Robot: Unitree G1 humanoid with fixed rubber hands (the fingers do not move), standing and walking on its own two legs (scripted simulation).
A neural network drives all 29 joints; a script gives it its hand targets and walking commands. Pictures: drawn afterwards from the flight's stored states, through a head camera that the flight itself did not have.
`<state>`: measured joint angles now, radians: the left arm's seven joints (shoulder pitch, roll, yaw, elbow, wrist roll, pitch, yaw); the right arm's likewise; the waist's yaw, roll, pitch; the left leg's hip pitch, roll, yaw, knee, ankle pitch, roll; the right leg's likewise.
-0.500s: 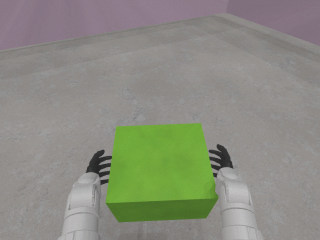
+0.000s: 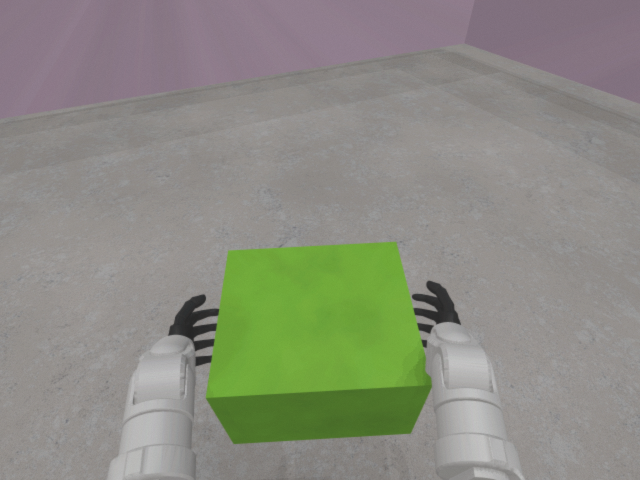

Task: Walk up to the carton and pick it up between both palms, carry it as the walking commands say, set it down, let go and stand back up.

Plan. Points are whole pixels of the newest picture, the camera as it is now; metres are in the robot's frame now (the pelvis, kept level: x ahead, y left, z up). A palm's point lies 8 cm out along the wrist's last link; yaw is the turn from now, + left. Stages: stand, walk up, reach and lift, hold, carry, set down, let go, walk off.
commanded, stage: reach and lift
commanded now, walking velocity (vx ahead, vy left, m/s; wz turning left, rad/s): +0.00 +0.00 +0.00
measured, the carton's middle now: (317, 339) +0.34 +0.00 -0.03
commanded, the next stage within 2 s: hold in 0.58 s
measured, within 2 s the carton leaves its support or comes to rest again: neither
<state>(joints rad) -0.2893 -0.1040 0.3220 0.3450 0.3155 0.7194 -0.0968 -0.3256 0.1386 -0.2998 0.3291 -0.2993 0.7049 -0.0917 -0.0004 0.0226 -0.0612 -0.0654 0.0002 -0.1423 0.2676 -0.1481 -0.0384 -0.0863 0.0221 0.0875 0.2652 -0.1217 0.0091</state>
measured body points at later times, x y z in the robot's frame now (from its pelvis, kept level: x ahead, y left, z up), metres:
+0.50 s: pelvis +0.01 +0.00 +0.00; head -0.03 -0.01 +0.45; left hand +0.29 +0.18 +0.03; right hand +0.31 -0.18 +0.04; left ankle +0.01 +0.15 -0.75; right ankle +0.02 -0.13 -0.75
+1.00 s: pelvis +0.00 +0.00 +0.00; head -0.03 +0.00 +0.45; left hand +0.29 +0.18 +0.03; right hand +0.30 -0.17 +0.04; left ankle +0.01 +0.15 -0.75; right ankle +0.02 -0.12 -0.75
